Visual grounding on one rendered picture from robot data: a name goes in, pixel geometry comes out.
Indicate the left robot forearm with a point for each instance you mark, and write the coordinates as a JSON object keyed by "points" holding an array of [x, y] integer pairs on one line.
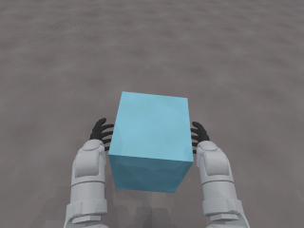
{"points": [[87, 196]]}

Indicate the right robot hand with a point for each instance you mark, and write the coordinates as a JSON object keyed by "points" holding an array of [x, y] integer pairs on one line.
{"points": [[202, 135]]}

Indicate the carton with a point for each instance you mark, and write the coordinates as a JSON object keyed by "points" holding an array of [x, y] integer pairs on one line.
{"points": [[151, 145]]}

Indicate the right robot forearm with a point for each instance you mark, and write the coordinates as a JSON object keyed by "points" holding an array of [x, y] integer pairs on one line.
{"points": [[220, 197]]}

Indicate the left robot hand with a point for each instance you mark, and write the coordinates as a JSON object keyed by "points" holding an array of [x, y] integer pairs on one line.
{"points": [[97, 132]]}

